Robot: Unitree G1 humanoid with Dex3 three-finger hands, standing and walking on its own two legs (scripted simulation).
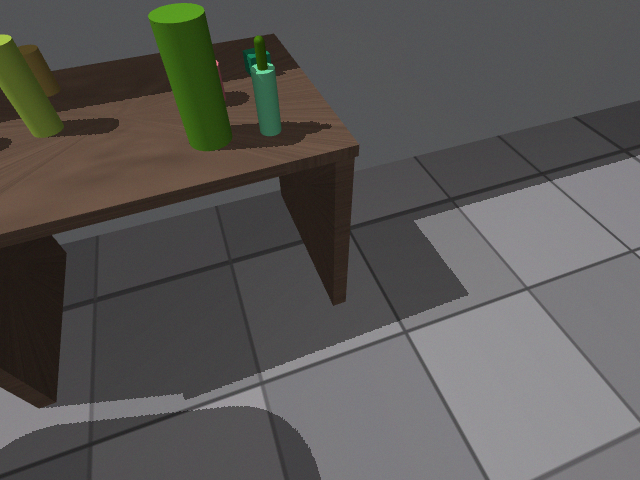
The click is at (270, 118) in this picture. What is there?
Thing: necked bottle
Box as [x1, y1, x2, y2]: [250, 36, 281, 135]
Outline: 256,36 254,38 254,47 257,63 253,65 250,69 259,126 262,134 274,135 277,134 281,129 274,66 266,62 263,38 261,36
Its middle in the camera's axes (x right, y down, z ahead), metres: -0.12 -0.33 +0.85
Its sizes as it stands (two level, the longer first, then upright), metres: 0.053 0.053 0.220
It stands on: a support 0.72 m high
